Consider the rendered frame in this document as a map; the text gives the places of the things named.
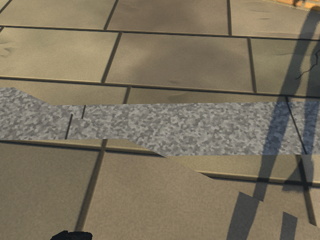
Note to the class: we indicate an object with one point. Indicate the left robot hand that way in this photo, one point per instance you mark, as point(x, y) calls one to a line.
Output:
point(76, 235)

